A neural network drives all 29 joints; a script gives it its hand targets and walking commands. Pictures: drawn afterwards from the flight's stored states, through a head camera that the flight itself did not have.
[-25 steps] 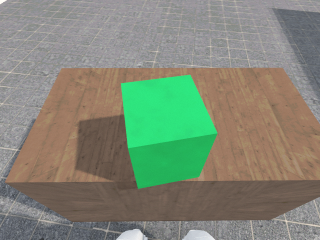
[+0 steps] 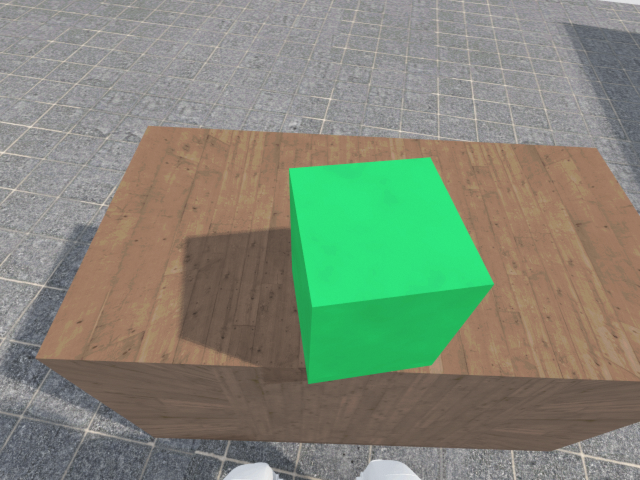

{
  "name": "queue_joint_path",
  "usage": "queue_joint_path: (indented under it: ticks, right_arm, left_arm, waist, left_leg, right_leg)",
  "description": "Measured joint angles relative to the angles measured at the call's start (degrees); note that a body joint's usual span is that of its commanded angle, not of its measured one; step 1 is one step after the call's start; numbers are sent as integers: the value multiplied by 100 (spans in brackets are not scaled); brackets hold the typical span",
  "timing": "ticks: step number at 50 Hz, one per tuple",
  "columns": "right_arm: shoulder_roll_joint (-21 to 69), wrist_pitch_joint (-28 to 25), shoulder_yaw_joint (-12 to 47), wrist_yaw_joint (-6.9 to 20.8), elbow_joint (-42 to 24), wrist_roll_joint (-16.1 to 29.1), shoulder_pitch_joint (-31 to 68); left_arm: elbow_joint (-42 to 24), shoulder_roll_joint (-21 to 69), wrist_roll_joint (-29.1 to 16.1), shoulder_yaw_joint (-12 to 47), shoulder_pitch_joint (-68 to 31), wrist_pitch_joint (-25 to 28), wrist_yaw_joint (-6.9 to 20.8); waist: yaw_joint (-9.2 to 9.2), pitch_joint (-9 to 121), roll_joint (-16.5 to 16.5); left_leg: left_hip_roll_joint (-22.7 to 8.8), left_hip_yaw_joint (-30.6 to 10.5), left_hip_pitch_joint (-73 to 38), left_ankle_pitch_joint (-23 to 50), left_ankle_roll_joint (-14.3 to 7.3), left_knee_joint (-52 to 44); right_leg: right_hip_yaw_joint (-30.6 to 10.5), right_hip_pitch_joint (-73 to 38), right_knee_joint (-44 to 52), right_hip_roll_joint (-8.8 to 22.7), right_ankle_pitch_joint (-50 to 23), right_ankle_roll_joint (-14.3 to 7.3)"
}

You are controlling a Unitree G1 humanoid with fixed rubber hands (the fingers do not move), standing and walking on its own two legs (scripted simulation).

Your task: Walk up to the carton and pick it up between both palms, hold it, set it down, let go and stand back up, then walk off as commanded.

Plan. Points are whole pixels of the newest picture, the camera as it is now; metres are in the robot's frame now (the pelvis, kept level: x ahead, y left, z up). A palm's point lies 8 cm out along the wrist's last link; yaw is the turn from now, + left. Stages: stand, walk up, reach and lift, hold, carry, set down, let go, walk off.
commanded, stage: walk up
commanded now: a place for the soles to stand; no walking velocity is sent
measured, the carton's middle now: (366, 275) +0.38 -0.08 -0.01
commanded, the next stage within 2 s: reach and lift in 1.60 s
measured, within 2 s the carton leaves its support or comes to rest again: neither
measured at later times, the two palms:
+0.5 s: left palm out of the picture +0.06 +0.32 -0.09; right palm out of the picture +0.08 -0.31 -0.09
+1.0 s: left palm out of the picture +0.07 +0.29 -0.09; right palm out of the picture +0.10 -0.35 -0.08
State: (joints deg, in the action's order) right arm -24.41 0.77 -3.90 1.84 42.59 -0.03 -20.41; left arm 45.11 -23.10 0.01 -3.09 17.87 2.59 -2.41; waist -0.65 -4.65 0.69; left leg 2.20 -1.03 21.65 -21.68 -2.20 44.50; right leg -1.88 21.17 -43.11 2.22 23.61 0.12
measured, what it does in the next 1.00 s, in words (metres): stands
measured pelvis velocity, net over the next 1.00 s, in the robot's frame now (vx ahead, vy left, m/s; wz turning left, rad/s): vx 0.01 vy -0.03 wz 0.02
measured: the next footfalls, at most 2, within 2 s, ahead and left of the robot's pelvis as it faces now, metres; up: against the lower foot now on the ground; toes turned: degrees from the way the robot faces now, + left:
none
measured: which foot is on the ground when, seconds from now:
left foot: down 0.00-1.00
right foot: down 0.00-1.00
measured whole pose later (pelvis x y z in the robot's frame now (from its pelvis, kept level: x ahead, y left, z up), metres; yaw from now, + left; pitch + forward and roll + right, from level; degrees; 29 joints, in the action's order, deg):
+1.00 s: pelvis +0.01 -0.03 +0.00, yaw +1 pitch -2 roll +1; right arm -25.0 -2.3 -3.9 -0.2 42.6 0.0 -15.6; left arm 45.2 -23.0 0.0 -1.3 16.7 1.8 -0.1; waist 0.0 -4.9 -0.2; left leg 1.6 -2.8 20.3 -22.2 -2.1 44.0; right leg -0.4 20.8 -44.6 1.7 22.2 0.7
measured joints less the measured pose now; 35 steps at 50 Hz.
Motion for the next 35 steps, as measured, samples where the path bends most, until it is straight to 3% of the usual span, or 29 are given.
queue_joint_path:
  ticks: [2,9,28,35]
  right_arm:
    - [-11,-1,-2,-41,2,0,6]
    - [-60,-26,1,-82,-1,0,249]
    - [62,-66,-1,-15,2,0,486]
    - [16,-202,-2,-92,0,0,485]
  left_arm:
    - [5,6,1,85,-2,89,-2]
    - [8,5,0,111,-11,114,-4]
    - [8,5,0,166,-21,33,13]
    - [9,5,0,160,-22,-72,200]
  waist:
    - [3,-27,-72]
    - [49,-25,-326]
    - [92,-26,-120]
    - [68,-26,-103]
  left_leg:
    - [-22,-46,31,28,-1,27]
    - [-12,-40,-36,-68,0,32]
    - [-12,-49,-74,24,0,32]
    - [-13,-81,-118,11,5,-51]
  right_leg:
    - [45,-28,171,-18,-525,106]
    - [19,-37,55,-7,-301,141]
    - [30,-37,-45,-8,-272,96]
    - [56,-37,-63,-9,-263,96]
